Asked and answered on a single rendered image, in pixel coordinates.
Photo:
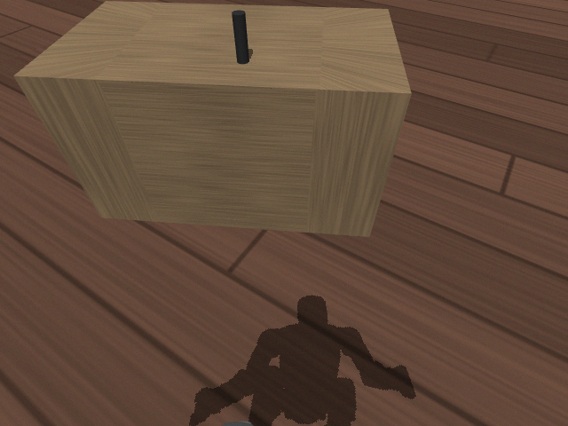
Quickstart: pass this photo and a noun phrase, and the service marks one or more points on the can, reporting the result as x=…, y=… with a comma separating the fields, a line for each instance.
x=240, y=36

